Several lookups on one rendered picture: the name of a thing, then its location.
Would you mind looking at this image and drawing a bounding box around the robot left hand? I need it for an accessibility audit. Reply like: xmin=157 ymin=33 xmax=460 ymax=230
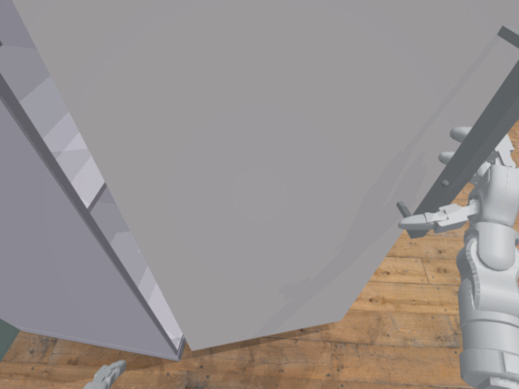
xmin=83 ymin=360 xmax=127 ymax=389

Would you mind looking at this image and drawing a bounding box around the handle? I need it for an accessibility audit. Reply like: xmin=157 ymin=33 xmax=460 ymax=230
xmin=397 ymin=25 xmax=519 ymax=239

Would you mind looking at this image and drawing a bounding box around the robot right forearm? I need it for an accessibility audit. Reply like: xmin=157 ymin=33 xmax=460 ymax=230
xmin=457 ymin=222 xmax=519 ymax=389

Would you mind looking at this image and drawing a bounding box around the robot right hand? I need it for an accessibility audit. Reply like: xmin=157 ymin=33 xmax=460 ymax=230
xmin=398 ymin=126 xmax=519 ymax=234

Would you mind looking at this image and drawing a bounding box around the fridge door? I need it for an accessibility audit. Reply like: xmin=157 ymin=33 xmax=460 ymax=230
xmin=12 ymin=0 xmax=519 ymax=351

